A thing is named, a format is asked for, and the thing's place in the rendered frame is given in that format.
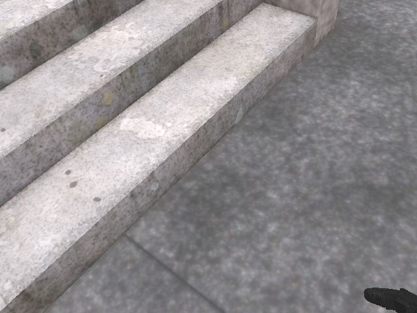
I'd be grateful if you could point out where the right robot hand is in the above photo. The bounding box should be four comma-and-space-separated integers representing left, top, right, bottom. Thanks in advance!
364, 288, 417, 313

